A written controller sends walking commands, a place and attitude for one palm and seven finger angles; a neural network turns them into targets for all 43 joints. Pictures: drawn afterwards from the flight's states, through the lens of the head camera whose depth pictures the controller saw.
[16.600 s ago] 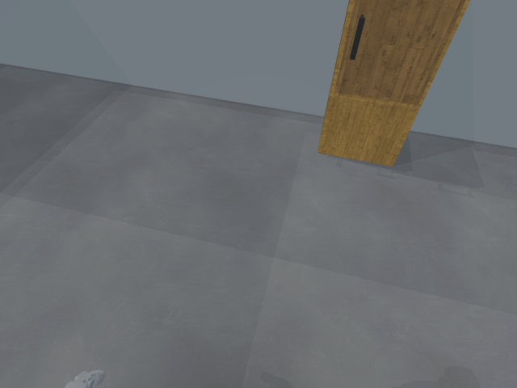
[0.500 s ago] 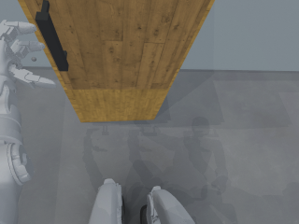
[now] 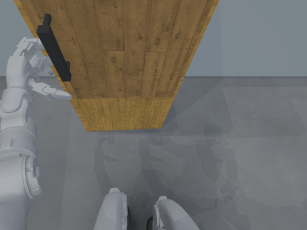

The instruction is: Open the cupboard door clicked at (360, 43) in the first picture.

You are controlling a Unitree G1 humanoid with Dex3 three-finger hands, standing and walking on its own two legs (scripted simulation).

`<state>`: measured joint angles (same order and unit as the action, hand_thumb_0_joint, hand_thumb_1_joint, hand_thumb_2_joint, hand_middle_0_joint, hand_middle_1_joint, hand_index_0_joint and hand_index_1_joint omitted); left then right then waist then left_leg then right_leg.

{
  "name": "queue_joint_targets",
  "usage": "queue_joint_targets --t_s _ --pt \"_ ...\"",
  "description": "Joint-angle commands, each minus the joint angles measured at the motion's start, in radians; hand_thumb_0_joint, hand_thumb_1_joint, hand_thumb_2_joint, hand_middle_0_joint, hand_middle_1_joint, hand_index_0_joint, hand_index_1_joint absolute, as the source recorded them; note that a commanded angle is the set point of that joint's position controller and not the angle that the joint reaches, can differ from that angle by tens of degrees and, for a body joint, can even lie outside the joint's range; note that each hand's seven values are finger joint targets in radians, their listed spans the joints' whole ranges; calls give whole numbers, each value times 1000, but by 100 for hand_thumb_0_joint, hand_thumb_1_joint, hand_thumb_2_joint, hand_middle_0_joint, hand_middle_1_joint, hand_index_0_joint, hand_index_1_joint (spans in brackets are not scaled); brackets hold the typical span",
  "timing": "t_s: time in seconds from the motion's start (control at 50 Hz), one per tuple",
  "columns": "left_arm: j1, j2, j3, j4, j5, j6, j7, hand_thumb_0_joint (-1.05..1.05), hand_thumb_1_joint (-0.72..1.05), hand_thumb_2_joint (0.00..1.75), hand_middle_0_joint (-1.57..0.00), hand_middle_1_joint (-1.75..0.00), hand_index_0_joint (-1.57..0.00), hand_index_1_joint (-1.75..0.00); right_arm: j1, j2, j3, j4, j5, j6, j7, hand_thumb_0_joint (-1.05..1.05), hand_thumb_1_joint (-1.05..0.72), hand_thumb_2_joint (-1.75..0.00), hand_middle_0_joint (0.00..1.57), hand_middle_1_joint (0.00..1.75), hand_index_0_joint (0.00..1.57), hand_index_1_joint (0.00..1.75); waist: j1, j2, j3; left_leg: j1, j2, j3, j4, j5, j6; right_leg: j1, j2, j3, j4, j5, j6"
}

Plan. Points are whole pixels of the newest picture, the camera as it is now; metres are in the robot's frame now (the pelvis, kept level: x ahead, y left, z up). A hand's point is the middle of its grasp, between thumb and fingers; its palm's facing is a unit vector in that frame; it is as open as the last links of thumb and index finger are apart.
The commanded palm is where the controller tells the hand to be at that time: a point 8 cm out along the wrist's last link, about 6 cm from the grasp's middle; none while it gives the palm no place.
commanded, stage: slide the fingers in behind the handle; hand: left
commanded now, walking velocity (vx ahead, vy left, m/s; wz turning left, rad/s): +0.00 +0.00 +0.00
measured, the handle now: (58, 51) +0.55 +0.23 +0.06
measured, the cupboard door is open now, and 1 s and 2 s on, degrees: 0 0 1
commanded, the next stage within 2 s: close the thumb around the handle in 0.94 s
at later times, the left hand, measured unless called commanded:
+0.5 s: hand (68, 69) +0.51 +0.20 +0.05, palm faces +0.07 -1.00 -0.02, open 14.0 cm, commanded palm +0.48 +0.22 +0.05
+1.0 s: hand (68, 69) +0.51 +0.20 +0.04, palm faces +0.08 -1.00 -0.02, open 14.0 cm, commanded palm +0.48 +0.22 +0.05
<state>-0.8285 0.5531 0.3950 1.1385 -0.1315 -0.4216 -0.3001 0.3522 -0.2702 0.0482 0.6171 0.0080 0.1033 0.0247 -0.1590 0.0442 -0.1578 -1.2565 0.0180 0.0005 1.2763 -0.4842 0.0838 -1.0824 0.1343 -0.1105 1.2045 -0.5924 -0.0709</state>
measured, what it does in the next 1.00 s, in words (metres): stands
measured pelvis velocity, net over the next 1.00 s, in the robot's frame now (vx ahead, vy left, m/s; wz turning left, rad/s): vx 0.00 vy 0.00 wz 0.01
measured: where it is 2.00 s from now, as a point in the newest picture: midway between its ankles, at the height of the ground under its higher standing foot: outside the picture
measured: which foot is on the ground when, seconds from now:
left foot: down 0.00-1.00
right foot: down 0.00-1.00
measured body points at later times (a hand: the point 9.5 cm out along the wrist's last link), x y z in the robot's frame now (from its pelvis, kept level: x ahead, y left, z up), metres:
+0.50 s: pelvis +0.00 +0.00 +0.00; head +0.14 +0.04 +0.42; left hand +0.50 +0.25 +0.05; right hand +0.01 -0.26 -0.11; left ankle +0.05 +0.07 -0.62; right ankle -0.02 -0.09 -0.62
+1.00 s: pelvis +0.00 +0.00 +0.00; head +0.15 +0.04 +0.42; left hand +0.50 +0.25 +0.05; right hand +0.02 -0.27 -0.11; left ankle +0.05 +0.07 -0.62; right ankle -0.02 -0.09 -0.62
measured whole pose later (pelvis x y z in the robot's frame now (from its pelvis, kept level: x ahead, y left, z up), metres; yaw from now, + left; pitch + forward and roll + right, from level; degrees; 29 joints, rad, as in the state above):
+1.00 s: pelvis +0.00 +0.00 +0.00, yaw +0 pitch +27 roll -6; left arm -0.88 0.47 0.34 1.17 -0.09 -0.48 -0.15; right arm 0.36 -0.27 0.03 0.63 -0.01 0.11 0.05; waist -0.17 0.05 -0.16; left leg -1.27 0.01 0.00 1.28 -0.49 0.08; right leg -1.10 0.13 -0.11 1.22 -0.60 -0.07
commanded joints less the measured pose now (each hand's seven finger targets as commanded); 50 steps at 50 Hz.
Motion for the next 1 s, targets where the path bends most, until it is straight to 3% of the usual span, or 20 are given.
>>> queue_joint_targets --t_s 0.0,0.04,0.1,0.16,0.18,0.22,0.26,0.34,0.36,0.46,0.52,0.54,0.64,0.66,0.72,0.82,0.88,0.92,0.96,0.98 --pt "-439 234 31 -226 -12 -101 24 0 -50 30 -30 -120 -30 -120 172 -203 -77 -29 -12 -18 -10 0 -90 -90 20 30 20 30 -21 162 -481 622 31 -139 -104 389 -39 -20 -37 97 -147 328 34" --pt "-429 235 37 -254 -5 -119 39 0 -50 30 -30 -120 -30 -120 169 -201 -78 -33 -16 -17 -8 0 -90 -90 20 30 20 30 -8 172 -523 647 31 -143 -106 408 -43 -11 -37 94 -139 334 31" --pt "-437 139 -40 -217 12 -126 53 0 -50 30 -30 -120 -30 -120 166 -195 -80 -23 -19 -16 2 0 -90 -90 20 30 20 30 -25 196 -500 700 36 -164 -114 407 -53 -85 -37 79 -137 303 30" --pt "-436 164 -22 -184 19 -106 75 0 -50 30 -30 -120 -30 -120 170 -205 -81 -30 -19 -9 0 0 -90 -90 20 30 20 30 -32 151 -468 651 32 -163 -126 350 -47 -66 -38 81 -148 277 32" --pt "-437 172 -8 -187 18 -107 83 0 -50 30 -30 -120 -30 -120 175 -205 -80 -31 -20 -10 0 0 -90 -90 20 30 20 30 -24 165 -477 660 31 -163 -126 365 -47 -65 -38 81 -143 285 29" --pt "-472 142 -33 -192 24 -106 95 0 -50 30 -30 -120 -30 -120 172 -200 -80 -33 -22 -8 1 0 -90 -90 20 30 20 30 -34 165 -481 664 31 -168 -125 367 -49 -75 -39 76 -139 285 31" --pt "-453 166 -5 -186 26 -111 110 0 -50 30 -30 -120 -30 -120 172 -201 -80 -34 -24 -9 3 0 -90 -90 20 30 20 30 -23 145 -479 641 29 -161 -127 351 -47 -49 -37 79 -144 280 31" --pt "-493 141 -27 -169 38 -128 131 0 -50 30 -30 -120 -30 -120 173 -197 -77 -32 -27 -12 6 0 -90 -90 20 30 20 30 -45 126 -463 612 27 -160 -118 322 -42 -66 -37 83 -141 263 35" --pt "-482 162 -11 -164 44 -129 135 0 -50 30 -30 -120 -30 -120 176 -198 -77 -31 -29 -12 7 0 -90 -90 20 30 20 30 -32 138 -469 600 25 -153 -116 320 -43 -48 -37 86 -139 264 34" --pt "-489 139 -29 -162 51 -130 145 0 -50 30 -30 -120 -30 -120 183 -199 -80 -29 -30 -10 10 0 -90 -90 20 30 20 30 -41 135 -492 614 26 -158 -116 325 -43 -55 -38 86 -138 271 33" --pt "-480 124 -37 -188 45 -135 142 0 -50 30 -30 -120 -30 -120 185 -196 -82 -29 -30 -10 13 0 -90 -90 20 30 20 30 -29 170 -519 651 27 -158 -119 361 -49 -51 -37 83 -135 293 30" --pt "-480 104 -53 -190 44 -131 140 0 -50 30 -30 -120 -30 -120 184 -194 -83 -28 -29 -9 14 0 -90 -90 20 30 20 30 -38 152 -522 646 26 -154 -117 356 -45 -45 -37 85 -140 295 33" --pt "-481 131 -38 -171 42 -120 134 0 -50 30 -30 -120 -30 -120 192 -195 -81 -23 -27 -5 11 0 -90 -90 20 30 20 30 -41 127 -490 593 21 -140 -112 351 -38 -8 -37 94 -148 315 35" --pt "-455 132 -32 -169 40 -118 133 0 -50 30 -30 -120 -30 -120 190 -193 -81 -28 -25 -5 12 0 -90 -90 20 30 20 30 -30 134 -492 589 19 -135 -113 350 -38 0 -36 95 -149 316 34" --pt "-486 98 -64 -170 41 -123 133 0 -50 30 -30 -120 -30 -120 187 -191 -81 -22 -27 -4 12 0 -90 -90 20 30 20 30 -48 154 -475 618 24 -147 -112 357 -42 -51 -37 88 -144 306 33" --pt "-480 78 -71 -185 36 -136 141 0 -50 30 -30 -120 -30 -120 183 -193 -85 -20 -30 -7 16 0 -90 -90 20 30 20 30 -42 168 -493 658 25 -156 -118 366 -46 -68 -38 84 -145 296 31" --pt "-479 113 -43 -162 38 -135 144 0 -50 30 -30 -120 -30 -120 191 -198 -84 -18 -30 -8 13 0 -90 -90 20 30 20 30 -42 136 -476 624 22 -153 -112 359 -41 -50 -36 88 -141 303 30" --pt "-489 103 -58 -158 41 -132 144 0 -50 30 -30 -120 -30 -120 187 -196 -83 -17 -29 -6 12 0 -90 -90 20 30 20 30 -48 134 -474 616 21 -147 -110 356 -40 -44 -38 89 -145 308 34" --pt "-473 126 -38 -177 40 -132 141 0 -50 30 -30 -120 -30 -120 185 -195 -84 -22 -28 -6 12 0 -90 -90 20 30 20 30 -34 140 -509 611 18 -137 -104 379 -40 -9 -38 94 -140 338 34" --pt "-481 104 -55 -189 37 -137 136 0 -50 30 -30 -120 -30 -120 188 -193 -84 -24 -29 -7 13 0 -90 -90 20 30 20 30 -36 160 -528 638 16 -143 -103 411 -41 -19 -37 91 -131 354 31"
